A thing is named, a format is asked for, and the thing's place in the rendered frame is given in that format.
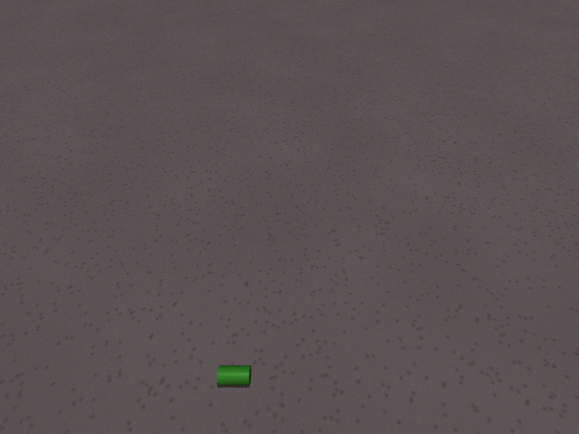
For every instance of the can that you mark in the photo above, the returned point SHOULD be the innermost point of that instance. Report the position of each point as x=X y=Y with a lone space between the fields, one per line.
x=234 y=375

